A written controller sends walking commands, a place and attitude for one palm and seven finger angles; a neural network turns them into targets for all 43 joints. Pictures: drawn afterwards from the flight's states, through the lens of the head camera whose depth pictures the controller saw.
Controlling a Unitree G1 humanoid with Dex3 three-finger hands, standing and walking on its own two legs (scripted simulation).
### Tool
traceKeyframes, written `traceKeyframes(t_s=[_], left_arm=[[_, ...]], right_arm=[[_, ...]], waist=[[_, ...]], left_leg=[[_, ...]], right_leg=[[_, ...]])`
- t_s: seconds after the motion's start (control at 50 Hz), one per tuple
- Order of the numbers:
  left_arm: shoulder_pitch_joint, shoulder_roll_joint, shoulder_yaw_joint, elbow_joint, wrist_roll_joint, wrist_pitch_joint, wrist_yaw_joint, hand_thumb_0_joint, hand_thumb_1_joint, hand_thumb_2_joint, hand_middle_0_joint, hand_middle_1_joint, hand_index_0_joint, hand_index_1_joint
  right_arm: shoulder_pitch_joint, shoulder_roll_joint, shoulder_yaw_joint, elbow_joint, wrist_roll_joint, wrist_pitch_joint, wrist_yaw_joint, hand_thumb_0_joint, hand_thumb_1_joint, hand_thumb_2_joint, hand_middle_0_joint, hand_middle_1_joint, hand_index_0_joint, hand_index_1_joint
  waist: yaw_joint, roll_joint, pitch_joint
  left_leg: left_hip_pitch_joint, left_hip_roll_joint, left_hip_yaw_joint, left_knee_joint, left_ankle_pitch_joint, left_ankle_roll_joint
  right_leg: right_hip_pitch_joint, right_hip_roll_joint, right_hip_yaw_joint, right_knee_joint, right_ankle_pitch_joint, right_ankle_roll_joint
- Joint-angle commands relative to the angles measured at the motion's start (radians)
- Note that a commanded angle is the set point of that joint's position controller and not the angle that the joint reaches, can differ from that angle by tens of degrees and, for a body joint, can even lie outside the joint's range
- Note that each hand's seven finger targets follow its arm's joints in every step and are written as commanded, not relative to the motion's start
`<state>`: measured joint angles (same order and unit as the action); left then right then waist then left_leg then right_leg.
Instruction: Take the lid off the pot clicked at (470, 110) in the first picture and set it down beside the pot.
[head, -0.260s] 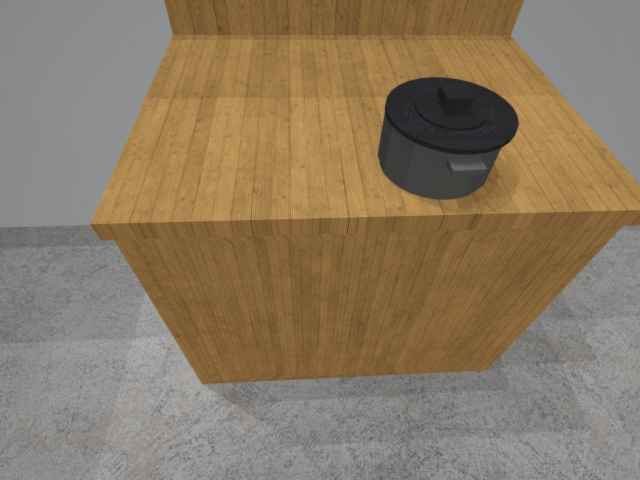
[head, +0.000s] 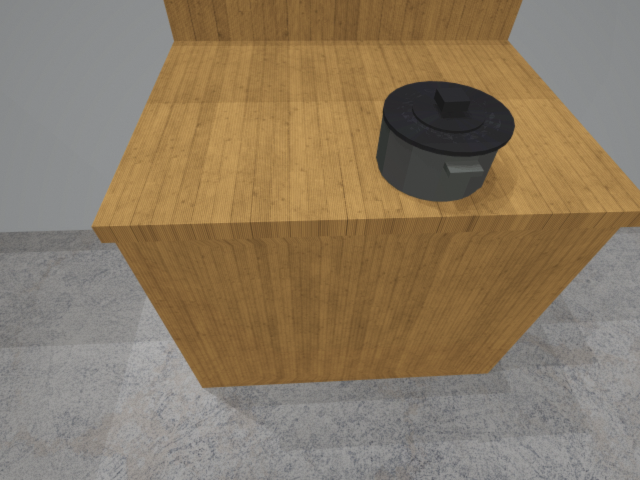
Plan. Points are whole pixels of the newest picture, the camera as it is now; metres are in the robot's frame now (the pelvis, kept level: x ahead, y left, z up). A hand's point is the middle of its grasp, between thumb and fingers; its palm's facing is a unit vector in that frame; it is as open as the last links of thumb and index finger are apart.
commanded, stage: look at it before walking up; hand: left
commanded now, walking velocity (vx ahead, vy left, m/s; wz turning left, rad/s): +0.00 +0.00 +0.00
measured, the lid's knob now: (451, 99) +0.64 -0.17 +0.16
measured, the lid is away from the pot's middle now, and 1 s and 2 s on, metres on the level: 0.00 0.00 0.00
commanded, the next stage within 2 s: walk to a spot facing it in 0.38 s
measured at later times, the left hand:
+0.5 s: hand out of the picture +0.01 +0.17 -0.17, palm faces +0.04 -0.98 -0.19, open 7.4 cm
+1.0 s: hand out of the picture +0.06 +0.15 -0.16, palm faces -0.12 -0.96 -0.27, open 7.4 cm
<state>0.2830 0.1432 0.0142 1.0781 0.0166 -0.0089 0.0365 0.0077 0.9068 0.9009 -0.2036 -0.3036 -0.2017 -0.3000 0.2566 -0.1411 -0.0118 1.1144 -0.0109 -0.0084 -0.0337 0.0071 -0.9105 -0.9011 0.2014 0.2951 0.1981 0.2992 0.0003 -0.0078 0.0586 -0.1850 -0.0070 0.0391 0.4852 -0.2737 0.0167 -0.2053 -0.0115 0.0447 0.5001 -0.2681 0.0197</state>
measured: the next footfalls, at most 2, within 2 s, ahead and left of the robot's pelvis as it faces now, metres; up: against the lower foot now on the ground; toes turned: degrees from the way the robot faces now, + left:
left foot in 1.30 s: +0.10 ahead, +0.11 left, +0.00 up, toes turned -26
right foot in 1.62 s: -0.03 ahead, -0.14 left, +0.00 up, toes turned -37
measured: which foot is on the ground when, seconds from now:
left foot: down 0.00-0.82, up 0.84-1.00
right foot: down 0.00-1.00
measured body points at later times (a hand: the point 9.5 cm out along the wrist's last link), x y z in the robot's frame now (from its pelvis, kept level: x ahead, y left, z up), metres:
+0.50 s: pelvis +0.00 +0.00 +0.00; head +0.02 +0.00 +0.45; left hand +0.01 +0.22 -0.16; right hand +0.01 -0.23 -0.16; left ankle -0.01 +0.11 -0.74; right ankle +0.00 -0.13 -0.74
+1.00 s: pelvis +0.00 -0.04 +0.00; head +0.05 -0.07 +0.44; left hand +0.07 +0.20 -0.14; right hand +0.04 -0.30 -0.16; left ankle +0.01 +0.12 -0.67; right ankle +0.00 -0.11 -0.74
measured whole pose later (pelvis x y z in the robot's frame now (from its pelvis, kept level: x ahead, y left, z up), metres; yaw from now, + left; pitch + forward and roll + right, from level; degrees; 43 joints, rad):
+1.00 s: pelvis +0.00 -0.04 +0.00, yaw -14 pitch +1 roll +2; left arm 0.28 0.17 0.08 0.93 0.01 0.02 0.01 0.01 0.90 0.90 -0.20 -0.30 -0.20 -0.30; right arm 0.13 -0.22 -0.06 0.94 -0.02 0.04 -0.04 0.01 -0.91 -0.90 0.20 0.29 0.20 0.30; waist 0.04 0.02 0.11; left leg -0.45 0.05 0.02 1.03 -0.45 -0.05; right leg -0.29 0.08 0.09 0.53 -0.25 -0.08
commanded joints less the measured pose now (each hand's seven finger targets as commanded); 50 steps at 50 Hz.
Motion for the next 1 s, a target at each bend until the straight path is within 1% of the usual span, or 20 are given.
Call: traceKeyframes(t_s=[0.0,0.06,0.12,0.26,0.48,0.58,0.64,0.66,0.68,0.72,0.74,0.76,0.78,0.8,0.82,0.84,0.86,0.9,0.92,0.98], left_arm=[[0.068,0.112,0.023,-0.033,0.002,-0.010,0.008,0.000,0.900,0.900,-0.200,-0.300,-0.200,-0.300],[0.067,0.111,0.024,-0.033,0.003,-0.009,0.007,0.000,0.900,0.900,-0.200,-0.300,-0.200,-0.300],[0.071,0.114,0.023,-0.036,0.003,-0.010,0.006,0.000,0.900,0.900,-0.200,-0.300,-0.200,-0.300],[0.064,0.118,0.027,-0.038,0.002,-0.012,0.005,0.000,0.900,0.900,-0.200,-0.300,-0.200,-0.300],[0.062,0.113,0.028,-0.032,0.001,-0.010,0.005,0.000,0.900,0.900,-0.200,-0.300,-0.200,-0.300],[0.032,0.135,0.059,-0.088,0.004,0.017,-0.010,0.000,0.900,0.900,-0.200,-0.300,-0.200,-0.300],[0.028,0.128,0.071,-0.123,0.006,0.027,-0.021,0.000,0.900,0.900,-0.200,-0.300,-0.200,-0.300],[0.026,0.125,0.074,-0.129,0.006,0.028,-0.024,0.000,0.900,0.900,-0.200,-0.300,-0.200,-0.300],[0.022,0.116,0.076,-0.138,0.006,0.031,-0.028,0.000,0.900,0.900,-0.200,-0.300,-0.200,-0.300],[0.015,0.103,0.078,-0.155,0.005,0.035,-0.034,0.000,0.900,0.900,-0.200,-0.300,-0.200,-0.300],[0.030,0.093,0.080,-0.158,0.004,0.033,-0.038,0.000,0.900,0.900,-0.200,-0.300,-0.200,-0.300],[0.070,0.098,0.083,-0.152,0.005,0.029,-0.040,0.000,0.900,0.900,-0.200,-0.300,-0.200,-0.300],[0.123,0.133,0.092,-0.139,0.010,0.022,-0.037,0.000,0.900,0.900,-0.200,-0.300,-0.200,-0.300],[0.158,0.252,0.114,-0.135,0.018,0.011,-0.023,0.000,0.900,0.900,-0.200,-0.300,-0.200,-0.300],[0.197,0.259,0.115,-0.141,-0.002,0.010,-0.011,0.000,0.900,0.900,-0.200,-0.300,-0.200,-0.300],[0.153,0.230,0.113,-0.149,-0.001,0.015,-0.006,0.000,0.900,0.900,-0.200,-0.300,-0.200,-0.300],[0.089,0.214,0.109,-0.169,0.000,0.019,-0.008,0.000,0.900,0.900,-0.200,-0.300,-0.200,-0.300],[0.039,0.204,0.107,-0.200,0.001,0.014,-0.012,0.000,0.900,0.900,-0.200,-0.300,-0.200,-0.300],[0.043,0.209,0.108,-0.207,0.001,0.014,-0.012,0.000,0.900,0.900,-0.200,-0.300,-0.200,-0.300],[0.050,0.228,0.113,-0.215,0.001,0.017,-0.018,0.000,0.900,0.900,-0.200,-0.300,-0.200,-0.300]], right_arm=[[0.060,-0.102,-0.023,-0.025,0.003,-0.016,-0.002,0.000,-0.900,-0.900,0.200,0.300,0.200,0.300],[0.060,-0.103,-0.022,-0.027,0.002,-0.016,-0.002,0.000,-0.900,-0.900,0.200,0.300,0.200,0.300],[0.056,-0.101,-0.023,-0.031,0.005,-0.014,-0.001,0.000,-0.900,-0.900,0.200,0.300,0.200,0.300],[0.063,-0.104,-0.021,-0.029,0.003,-0.017,-0.002,0.000,-0.900,-0.900,0.200,0.300,0.200,0.300],[0.066,-0.101,-0.020,-0.023,0.002,-0.018,-0.005,0.000,-0.900,-0.900,0.200,0.300,0.200,0.300],[0.051,-0.135,-0.050,-0.075,-0.002,0.001,-0.013,0.000,-0.900,-0.900,0.200,0.300,0.200,0.300],[0.033,-0.169,-0.067,-0.118,-0.005,0.003,-0.015,0.000,-0.900,-0.900,0.200,0.300,0.200,0.300],[0.029,-0.183,-0.072,-0.129,-0.006,0.001,-0.016,0.000,-0.900,-0.900,0.200,0.300,0.200,0.300],[0.023,-0.194,-0.078,-0.141,-0.007,-0.001,-0.016,0.000,-0.900,-0.900,0.200,0.300,0.200,0.300],[0.014,-0.195,-0.080,-0.162,-0.012,-0.001,-0.013,0.000,-0.900,-0.900,0.200,0.300,0.200,0.300],[-0.009,-0.199,-0.082,-0.169,-0.016,-0.001,-0.012,0.000,-0.900,-0.900,0.200,0.300,0.200,0.300],[-0.027,-0.201,-0.080,-0.179,-0.015,0.000,-0.012,0.000,-0.900,-0.900,0.200,0.300,0.200,0.300],[-0.047,-0.189,-0.081,-0.192,-0.010,0.005,-0.009,0.000,-0.900,-0.900,0.200,0.300,0.200,0.300],[-0.042,-0.122,-0.071,-0.225,0.002,0.004,-0.005,0.000,-0.900,-0.900,0.200,0.300,0.200,0.300],[-0.103,-0.144,-0.067,-0.256,-0.003,0.017,-0.011,0.000,-0.900,-0.900,0.200,0.300,0.200,0.300],[-0.135,-0.137,-0.071,-0.252,-0.002,0.021,-0.013,0.000,-0.900,-0.900,0.200,0.300,0.200,0.300],[-0.127,-0.141,-0.072,-0.247,-0.002,0.018,-0.009,0.000,-0.900,-0.900,0.200,0.300,0.200,0.300],[-0.109,-0.139,-0.070,-0.240,-0.007,0.016,-0.002,0.000,-0.900,-0.900,0.200,0.300,0.200,0.300],[-0.104,-0.135,-0.070,-0.242,-0.005,0.016,-0.001,0.000,-0.900,-0.900,0.200,0.300,0.200,0.300],[-0.135,-0.139,-0.069,-0.261,-0.001,0.022,-0.001,0.000,-0.900,-0.900,0.200,0.300,0.200,0.300]], waist=[[-0.003,0.009,0.026],[-0.001,0.027,0.025],[0.001,0.000,0.028],[-0.002,0.003,-0.006],[-0.002,0.015,0.002],[-0.004,0.028,0.016],[0.000,0.109,0.004],[0.001,0.137,0.000],[0.002,0.176,-0.004],[0.003,0.182,0.004],[0.022,0.163,0.008],[0.047,0.132,-0.002],[0.076,-0.009,-0.003],[0.068,-0.322,-0.044],[0.102,-0.309,-0.044],[0.079,-0.189,-0.006],[0.046,-0.095,0.011],[0.026,-0.071,-0.056],[0.031,-0.067,-0.091],[0.037,-0.096,-0.093]], left_leg=[[-0.017,0.093,-0.102,-0.102,0.093,0.020],[-0.020,0.096,-0.106,-0.109,0.084,0.021],[-0.019,0.094,-0.104,-0.107,0.077,0.021],[-0.005,0.094,-0.095,-0.090,0.127,0.018],[0.013,0.101,-0.092,-0.092,0.156,0.017],[-0.010,0.149,-0.077,-0.061,0.046,0.027],[-0.005,0.211,-0.121,-0.102,-0.026,0.057],[-0.006,0.254,-0.146,-0.124,-0.012,0.079],[-0.009,0.302,-0.163,-0.143,0.036,0.107],[-0.024,0.350,-0.143,-0.136,0.147,0.148],[-0.042,0.344,-0.099,-0.094,0.207,0.135],[-0.073,0.312,-0.041,0.004,0.252,0.100],[-0.144,0.223,0.041,0.189,0.182,0.035],[-0.371,0.075,0.137,0.425,-0.183,-0.042],[-0.382,0.049,0.000,0.574,-0.343,-0.055],[-0.420,0.069,-0.070,0.647,-0.301,-0.051],[-0.432,0.088,-0.084,0.665,-0.241,-0.052],[-0.390,0.085,-0.068,0.622,-0.175,-0.068],[-0.358,0.080,-0.059,0.579,-0.166,-0.071],[-0.358,0.060,-0.056,0.527,-0.138,-0.081]], right_leg=[[-0.051,-0.072,0.059,-0.085,0.123,-0.049],[-0.051,-0.070,0.051,-0.084,0.114,-0.047],[-0.053,-0.071,0.056,-0.094,0.105,-0.047],[-0.033,-0.075,0.062,-0.087,0.151,-0.049],[-0.041,-0.070,0.064,-0.084,0.174,-0.050],[-0.125,-0.036,0.103,-0.004,0.144,-0.067],[-0.183,0.014,0.072,0.100,0.090,-0.059],[-0.194,0.033,0.043,0.162,0.049,-0.050],[-0.204,0.040,0.009,0.243,-0.056,-0.040],[-0.198,0.015,-0.038,0.314,-0.205,-0.029],[-0.161,0.002,-0.046,0.264,-0.194,-0.029],[-0.082,0.000,-0.044,0.148,-0.113,-0.032],[0.003,-0.024,0.054,-0.028,0.113,-0.054],[0.142,-0.278,0.450,-0.152,0.349,-0.147],[0.081,-0.332,0.560,-0.202,0.441,-0.235],[0.050,-0.307,0.540,-0.195,0.355,-0.276],[0.039,-0.265,0.482,-0.169,0.307,-0.280],[0.065,-0.200,0.389,-0.143,0.356,-0.253],[0.083,-0.183,0.372,-0.130,0.383,-0.246],[0.104,-0.162,0.379,-0.138,0.392,-0.232]])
